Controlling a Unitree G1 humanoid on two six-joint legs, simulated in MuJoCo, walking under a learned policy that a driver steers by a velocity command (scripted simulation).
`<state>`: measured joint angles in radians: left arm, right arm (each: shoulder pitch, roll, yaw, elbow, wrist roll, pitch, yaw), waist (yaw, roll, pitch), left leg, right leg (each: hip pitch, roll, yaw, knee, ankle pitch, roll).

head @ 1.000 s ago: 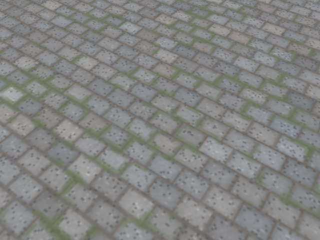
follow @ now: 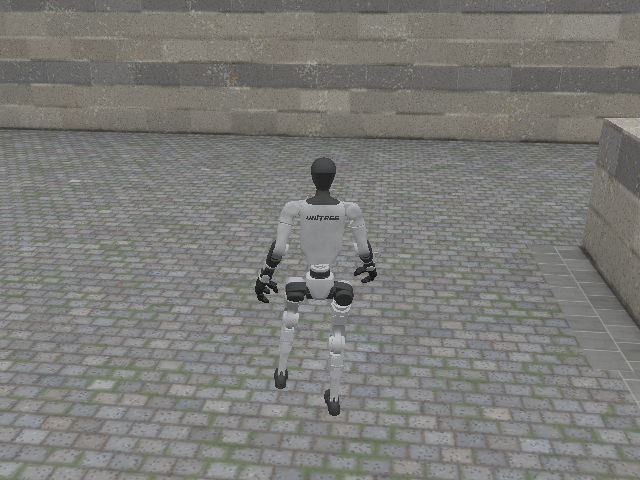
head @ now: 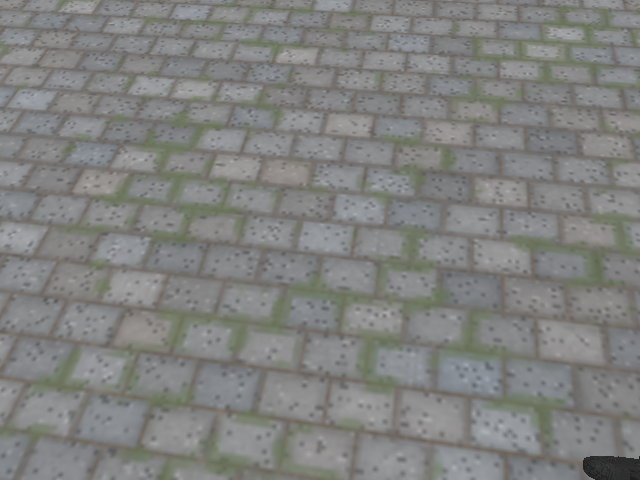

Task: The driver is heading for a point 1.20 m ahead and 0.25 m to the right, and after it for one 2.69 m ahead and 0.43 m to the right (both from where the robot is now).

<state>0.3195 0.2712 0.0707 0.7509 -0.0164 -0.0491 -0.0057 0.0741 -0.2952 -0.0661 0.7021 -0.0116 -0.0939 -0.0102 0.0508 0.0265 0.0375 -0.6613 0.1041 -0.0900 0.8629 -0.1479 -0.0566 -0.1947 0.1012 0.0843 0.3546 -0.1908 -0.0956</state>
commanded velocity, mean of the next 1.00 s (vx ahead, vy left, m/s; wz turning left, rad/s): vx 0.50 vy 0.00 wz -0.47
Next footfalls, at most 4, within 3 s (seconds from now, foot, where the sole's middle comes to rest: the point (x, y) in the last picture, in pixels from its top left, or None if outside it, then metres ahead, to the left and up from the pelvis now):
0.20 left None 0.30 0.15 -0.78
0.72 right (461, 464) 0.49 -0.20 -0.78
1.24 left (416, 304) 0.87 -0.12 -0.78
1.76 right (554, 256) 1.02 -0.47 -0.78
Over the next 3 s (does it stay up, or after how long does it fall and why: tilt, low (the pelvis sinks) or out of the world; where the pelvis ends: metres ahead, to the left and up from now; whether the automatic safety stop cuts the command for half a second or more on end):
stays up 1.17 -0.41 -0.01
